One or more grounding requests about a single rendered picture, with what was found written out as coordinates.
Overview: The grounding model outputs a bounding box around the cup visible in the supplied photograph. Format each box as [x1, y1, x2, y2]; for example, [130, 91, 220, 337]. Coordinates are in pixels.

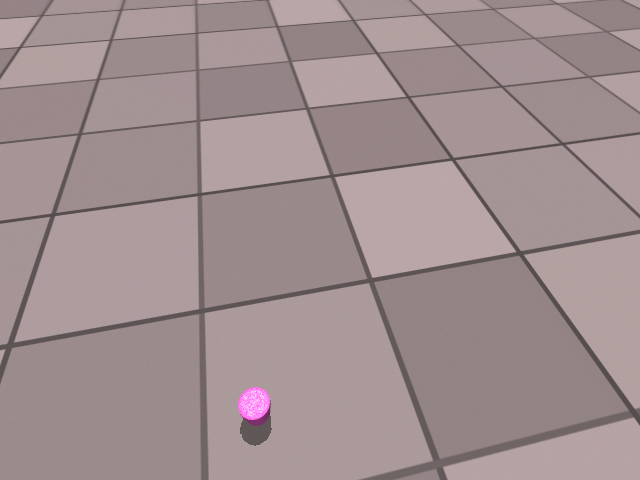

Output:
[238, 387, 271, 426]

